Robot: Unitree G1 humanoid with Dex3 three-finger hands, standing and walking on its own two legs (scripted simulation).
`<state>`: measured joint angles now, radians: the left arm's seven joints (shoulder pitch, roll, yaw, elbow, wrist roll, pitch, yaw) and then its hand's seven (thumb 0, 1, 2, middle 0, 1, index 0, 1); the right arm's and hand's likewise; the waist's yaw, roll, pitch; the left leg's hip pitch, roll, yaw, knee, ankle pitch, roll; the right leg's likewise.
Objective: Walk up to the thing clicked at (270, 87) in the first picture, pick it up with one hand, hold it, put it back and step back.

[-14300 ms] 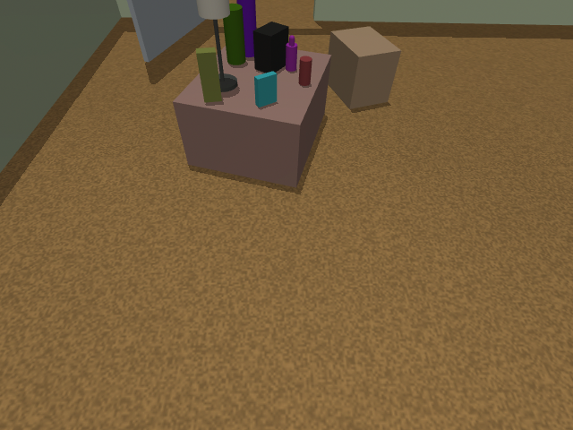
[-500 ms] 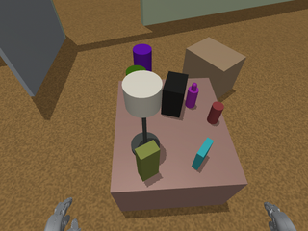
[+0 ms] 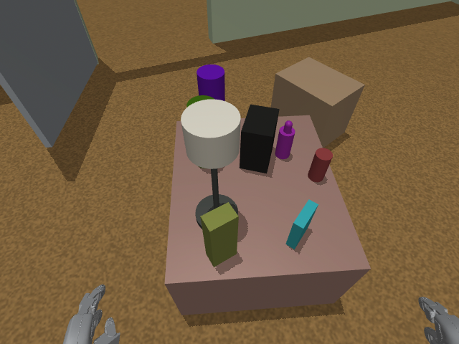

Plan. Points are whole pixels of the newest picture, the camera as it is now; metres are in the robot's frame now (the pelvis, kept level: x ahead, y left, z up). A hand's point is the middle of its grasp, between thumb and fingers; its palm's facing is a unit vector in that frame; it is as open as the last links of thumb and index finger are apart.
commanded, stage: go down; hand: right
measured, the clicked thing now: (301, 225) +0.49 -0.21 -0.28
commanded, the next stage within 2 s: approach in 1.70 s
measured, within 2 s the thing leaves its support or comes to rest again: neither
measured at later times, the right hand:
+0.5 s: hand out of the picture +0.23 -0.38 +0.01, palm faces +0.19 +0.96 -0.21, open 15.7 cm
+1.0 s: hand out of the picture +0.28 -0.42 +0.05, palm faces +0.24 +0.96 -0.14, open 16.1 cm
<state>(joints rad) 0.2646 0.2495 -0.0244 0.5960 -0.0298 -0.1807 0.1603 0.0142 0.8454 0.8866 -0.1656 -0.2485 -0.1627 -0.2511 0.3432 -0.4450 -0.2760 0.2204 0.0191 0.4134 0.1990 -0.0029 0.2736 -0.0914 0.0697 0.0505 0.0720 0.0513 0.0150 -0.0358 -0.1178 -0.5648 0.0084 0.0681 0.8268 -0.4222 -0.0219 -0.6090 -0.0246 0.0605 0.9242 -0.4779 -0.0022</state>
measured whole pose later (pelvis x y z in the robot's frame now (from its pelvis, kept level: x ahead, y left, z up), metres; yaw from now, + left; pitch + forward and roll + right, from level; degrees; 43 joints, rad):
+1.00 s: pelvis -0.01 -0.01 +0.01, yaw +1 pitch +11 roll +4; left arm 0.32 0.31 -0.06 0.68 0.00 -0.18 0.18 0.01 0.82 0.90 -0.17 -0.27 -0.17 -0.28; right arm -0.24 -0.80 -0.65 0.94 0.13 -0.04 0.58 0.00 0.23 -0.08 0.08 0.04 0.07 0.04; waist 0.03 0.00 -0.07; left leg -0.57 0.00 0.06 0.75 -0.36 -0.03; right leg -0.63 -0.03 0.05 0.87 -0.43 -0.01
